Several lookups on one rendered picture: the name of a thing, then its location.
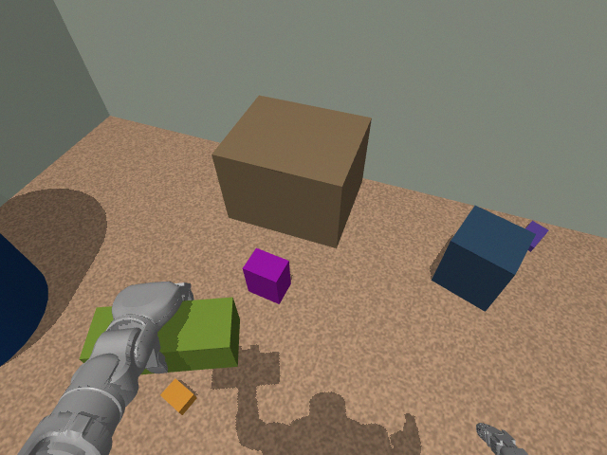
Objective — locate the left robot hand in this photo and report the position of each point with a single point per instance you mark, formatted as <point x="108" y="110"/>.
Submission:
<point x="156" y="301"/>

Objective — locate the right robot hand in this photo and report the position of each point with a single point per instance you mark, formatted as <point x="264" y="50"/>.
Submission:
<point x="501" y="442"/>

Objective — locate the left robot arm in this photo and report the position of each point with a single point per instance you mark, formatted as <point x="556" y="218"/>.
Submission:
<point x="87" y="414"/>

